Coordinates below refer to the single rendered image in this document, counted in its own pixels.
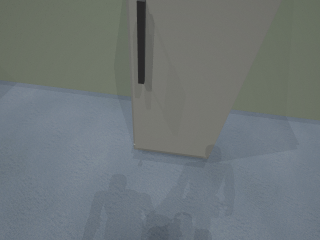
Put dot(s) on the fridge door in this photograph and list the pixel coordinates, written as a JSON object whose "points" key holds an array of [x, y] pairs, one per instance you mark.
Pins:
{"points": [[197, 56]]}

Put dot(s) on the handle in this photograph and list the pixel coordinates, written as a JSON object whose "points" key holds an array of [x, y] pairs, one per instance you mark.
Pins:
{"points": [[141, 39]]}

